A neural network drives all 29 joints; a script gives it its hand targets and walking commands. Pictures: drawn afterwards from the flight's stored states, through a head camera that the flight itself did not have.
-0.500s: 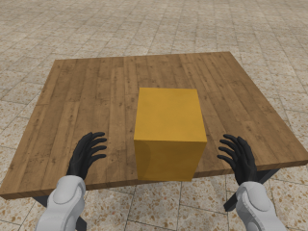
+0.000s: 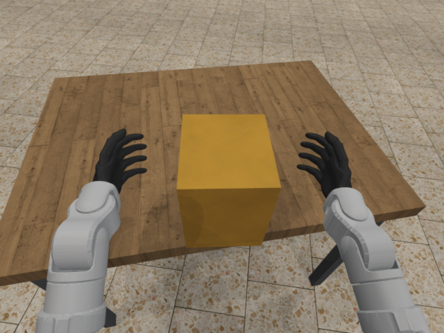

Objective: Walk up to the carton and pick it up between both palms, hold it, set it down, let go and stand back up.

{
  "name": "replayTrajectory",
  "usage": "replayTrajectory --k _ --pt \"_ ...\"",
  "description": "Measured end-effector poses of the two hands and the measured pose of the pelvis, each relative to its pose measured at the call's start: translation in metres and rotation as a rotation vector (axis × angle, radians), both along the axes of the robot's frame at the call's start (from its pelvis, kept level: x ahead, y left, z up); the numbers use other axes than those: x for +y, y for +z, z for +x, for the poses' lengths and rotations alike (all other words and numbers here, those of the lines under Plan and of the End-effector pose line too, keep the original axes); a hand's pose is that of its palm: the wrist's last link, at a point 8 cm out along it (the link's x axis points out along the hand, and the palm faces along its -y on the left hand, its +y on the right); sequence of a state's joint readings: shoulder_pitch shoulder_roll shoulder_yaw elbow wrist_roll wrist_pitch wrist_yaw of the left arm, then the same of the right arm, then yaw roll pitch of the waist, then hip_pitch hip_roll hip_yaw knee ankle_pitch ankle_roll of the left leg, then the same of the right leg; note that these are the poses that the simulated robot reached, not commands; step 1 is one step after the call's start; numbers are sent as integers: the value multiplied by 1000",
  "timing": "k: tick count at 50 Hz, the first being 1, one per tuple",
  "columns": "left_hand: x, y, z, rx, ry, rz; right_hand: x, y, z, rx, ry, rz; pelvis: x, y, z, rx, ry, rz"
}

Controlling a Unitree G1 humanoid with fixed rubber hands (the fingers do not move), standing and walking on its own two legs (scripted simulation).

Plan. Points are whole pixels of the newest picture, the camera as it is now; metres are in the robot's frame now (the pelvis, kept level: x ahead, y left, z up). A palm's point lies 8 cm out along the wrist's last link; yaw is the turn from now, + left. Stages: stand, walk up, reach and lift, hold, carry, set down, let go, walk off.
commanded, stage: reach and lift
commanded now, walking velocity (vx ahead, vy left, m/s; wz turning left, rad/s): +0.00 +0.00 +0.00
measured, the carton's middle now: (224, 183) +0.40 -0.02 +0.03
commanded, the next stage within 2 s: none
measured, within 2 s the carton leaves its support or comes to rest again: neither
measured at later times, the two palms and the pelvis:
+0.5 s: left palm (125, 135) +0.40 +0.15 +0.16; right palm (336, 143) +0.37 -0.20 +0.16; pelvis +0.00 -0.01 +0.00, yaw +1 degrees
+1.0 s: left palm (148, 171) +0.39 +0.12 +0.08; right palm (312, 178) +0.36 -0.18 +0.07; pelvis +0.00 +0.01 +0.00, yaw +1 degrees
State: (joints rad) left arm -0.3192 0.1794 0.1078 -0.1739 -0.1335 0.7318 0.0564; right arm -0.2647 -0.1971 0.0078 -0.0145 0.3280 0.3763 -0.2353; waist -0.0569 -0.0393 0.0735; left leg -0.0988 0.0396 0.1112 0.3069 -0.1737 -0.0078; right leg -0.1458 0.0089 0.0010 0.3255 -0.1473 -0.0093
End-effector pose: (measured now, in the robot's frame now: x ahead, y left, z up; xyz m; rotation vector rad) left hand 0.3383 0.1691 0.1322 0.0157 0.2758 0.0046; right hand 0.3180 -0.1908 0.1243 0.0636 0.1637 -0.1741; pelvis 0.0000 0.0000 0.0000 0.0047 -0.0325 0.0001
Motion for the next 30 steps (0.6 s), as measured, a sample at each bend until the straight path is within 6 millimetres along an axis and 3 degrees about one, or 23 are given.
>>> replayTrajectory --k 9,16,22,30 --pt "-5 19 27 -2 5 13 -3 21 25 -15 0 3 -4 0 0 17 -4 1" --pt "-23 40 41 -49 -51 7 -11 38 40 -32 -13 -3 -5 0 5 22 16 -8" --pt "-22 33 60 -7 -29 9 -14 36 49 14 -26 -12 -6 0 5 25 12 -6" --pt "-23 28 73 -17 -29 14 -1 32 63 32 4 -16 -3 -1 4 50 13 -10"
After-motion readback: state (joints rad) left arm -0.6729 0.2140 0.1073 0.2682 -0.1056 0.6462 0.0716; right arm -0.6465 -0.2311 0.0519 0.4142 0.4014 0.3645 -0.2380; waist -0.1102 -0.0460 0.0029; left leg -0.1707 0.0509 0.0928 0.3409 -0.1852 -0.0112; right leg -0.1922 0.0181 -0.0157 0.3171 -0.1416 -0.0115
